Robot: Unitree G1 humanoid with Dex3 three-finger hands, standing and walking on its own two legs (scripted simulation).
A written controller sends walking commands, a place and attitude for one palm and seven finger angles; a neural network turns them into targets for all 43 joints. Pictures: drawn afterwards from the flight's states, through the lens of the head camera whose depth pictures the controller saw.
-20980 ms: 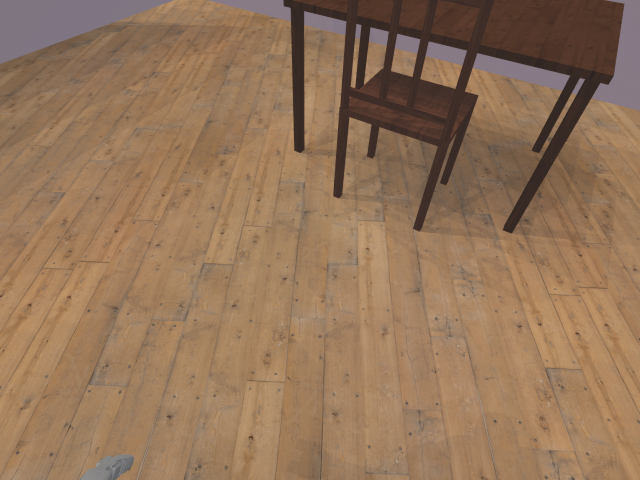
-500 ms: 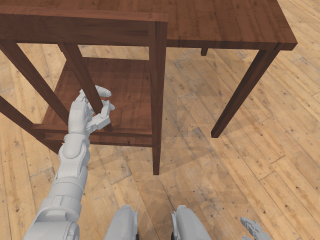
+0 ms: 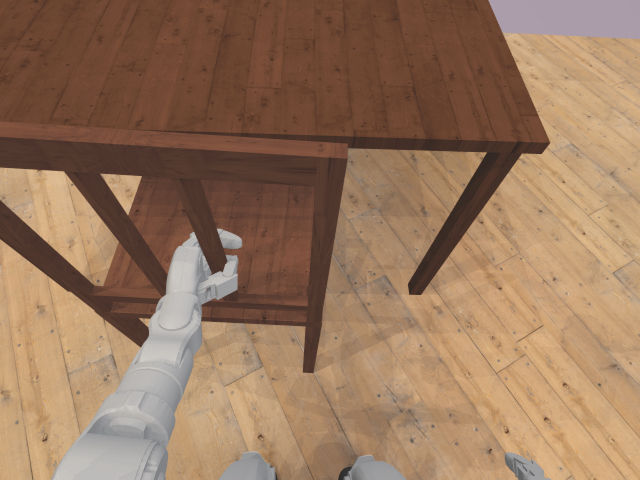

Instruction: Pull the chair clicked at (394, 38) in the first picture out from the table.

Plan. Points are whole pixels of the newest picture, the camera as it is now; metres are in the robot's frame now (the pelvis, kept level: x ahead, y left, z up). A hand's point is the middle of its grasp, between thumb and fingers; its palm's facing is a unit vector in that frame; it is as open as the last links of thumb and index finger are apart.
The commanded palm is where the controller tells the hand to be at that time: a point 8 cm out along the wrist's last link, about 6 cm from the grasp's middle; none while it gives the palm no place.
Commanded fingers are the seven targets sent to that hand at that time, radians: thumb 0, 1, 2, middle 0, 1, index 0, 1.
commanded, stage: step backward, pulling the chair out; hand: left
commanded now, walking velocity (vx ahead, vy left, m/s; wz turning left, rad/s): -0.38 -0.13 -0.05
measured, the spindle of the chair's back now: (136, 247) +0.42 +0.25 -0.03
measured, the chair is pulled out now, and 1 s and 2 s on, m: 0.04 0.15 0.18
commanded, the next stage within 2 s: none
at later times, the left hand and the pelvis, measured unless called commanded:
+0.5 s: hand (247, 327) +0.31 +0.09 -0.05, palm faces +0.03 -0.99 -0.13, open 5.2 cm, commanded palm +0.30 +0.15 -0.04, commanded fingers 0.00 0.90 0.90 -0.50 -1.45 -0.50 -1.45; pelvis -0.05 -0.03 +0.01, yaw -1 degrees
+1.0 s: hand (255, 354) +0.28 +0.08 -0.05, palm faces -0.08 -0.98 -0.16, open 5.3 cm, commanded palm +0.27 +0.13 -0.04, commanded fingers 0.00 0.90 0.90 -0.50 -1.45 -0.50 -1.45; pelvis -0.07 -0.01 +0.01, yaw -4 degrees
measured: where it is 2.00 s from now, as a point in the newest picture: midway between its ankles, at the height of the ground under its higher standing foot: outside the picture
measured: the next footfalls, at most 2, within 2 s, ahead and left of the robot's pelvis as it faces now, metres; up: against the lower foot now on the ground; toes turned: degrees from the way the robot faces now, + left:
left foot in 1.76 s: -0.09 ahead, +0.13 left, +0.00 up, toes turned +0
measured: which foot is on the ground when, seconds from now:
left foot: down 0.00-1.00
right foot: down 0.00-1.00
